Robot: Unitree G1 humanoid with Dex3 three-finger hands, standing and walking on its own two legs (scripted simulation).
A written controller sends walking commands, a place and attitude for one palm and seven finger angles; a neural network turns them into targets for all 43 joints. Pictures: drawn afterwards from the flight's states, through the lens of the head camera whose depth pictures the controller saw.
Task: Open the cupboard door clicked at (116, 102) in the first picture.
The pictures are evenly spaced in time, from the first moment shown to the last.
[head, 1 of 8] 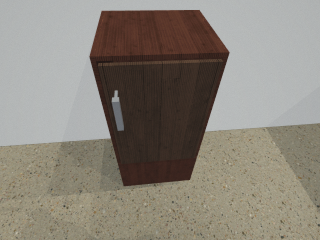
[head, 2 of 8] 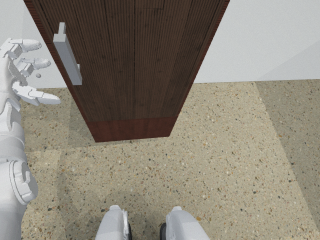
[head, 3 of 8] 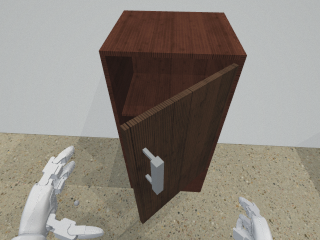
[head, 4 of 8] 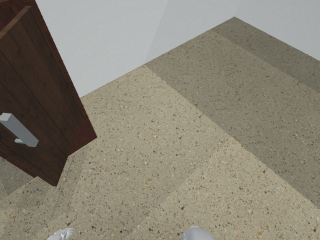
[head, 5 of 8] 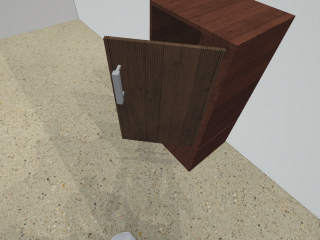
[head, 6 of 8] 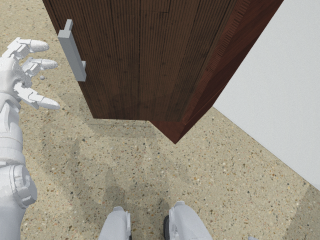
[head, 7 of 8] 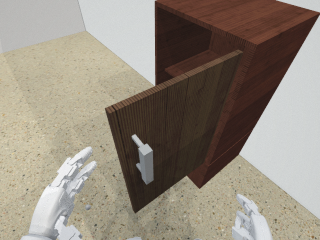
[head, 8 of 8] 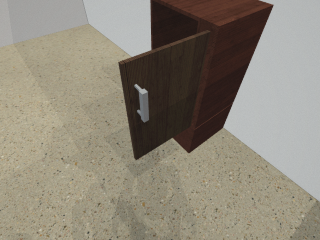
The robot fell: no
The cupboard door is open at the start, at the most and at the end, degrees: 0 89 88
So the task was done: yes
